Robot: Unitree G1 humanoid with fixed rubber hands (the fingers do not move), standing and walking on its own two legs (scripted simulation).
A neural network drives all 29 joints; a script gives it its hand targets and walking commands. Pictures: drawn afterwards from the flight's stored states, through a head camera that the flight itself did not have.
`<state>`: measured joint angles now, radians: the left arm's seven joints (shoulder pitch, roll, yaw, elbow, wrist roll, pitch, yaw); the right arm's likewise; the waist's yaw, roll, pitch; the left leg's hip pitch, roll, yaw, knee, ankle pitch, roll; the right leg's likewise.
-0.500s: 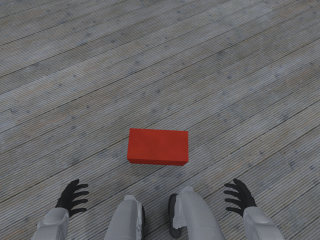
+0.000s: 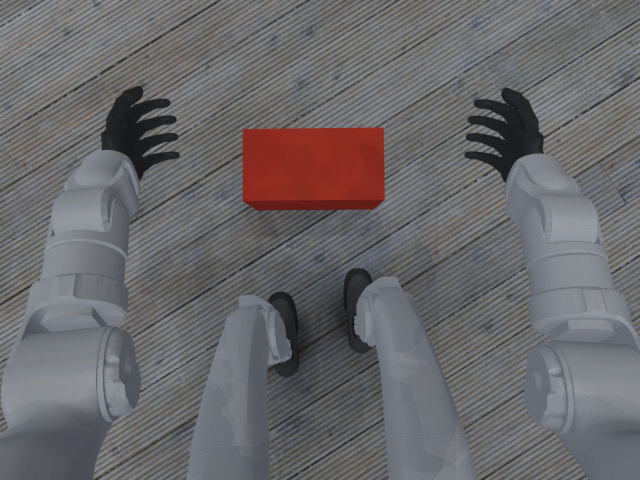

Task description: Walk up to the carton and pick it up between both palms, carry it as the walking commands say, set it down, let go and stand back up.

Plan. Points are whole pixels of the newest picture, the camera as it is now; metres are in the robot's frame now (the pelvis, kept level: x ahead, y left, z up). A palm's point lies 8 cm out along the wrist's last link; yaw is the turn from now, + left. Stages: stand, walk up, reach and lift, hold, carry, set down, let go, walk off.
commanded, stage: reach and lift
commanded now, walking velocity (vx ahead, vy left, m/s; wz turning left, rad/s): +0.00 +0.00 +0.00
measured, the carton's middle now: (314, 173) +0.52 -0.01 -0.56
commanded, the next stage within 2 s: none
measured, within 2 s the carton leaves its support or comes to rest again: neither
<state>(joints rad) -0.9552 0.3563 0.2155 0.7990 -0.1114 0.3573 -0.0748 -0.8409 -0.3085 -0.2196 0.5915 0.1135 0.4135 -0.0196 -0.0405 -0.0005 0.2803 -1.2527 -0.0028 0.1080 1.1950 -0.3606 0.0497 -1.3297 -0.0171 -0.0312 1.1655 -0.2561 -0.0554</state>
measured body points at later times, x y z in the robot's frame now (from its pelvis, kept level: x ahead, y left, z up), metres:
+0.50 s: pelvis +0.02 -0.01 -0.03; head +0.37 -0.01 +0.24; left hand +0.53 +0.24 -0.17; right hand +0.51 -0.25 -0.17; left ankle +0.11 +0.10 -0.61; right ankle +0.15 -0.09 -0.61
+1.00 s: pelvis -0.04 +0.00 -0.19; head +0.33 +0.01 +0.05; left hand +0.53 +0.22 -0.34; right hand +0.51 -0.25 -0.32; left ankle +0.11 +0.10 -0.61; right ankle +0.15 -0.09 -0.61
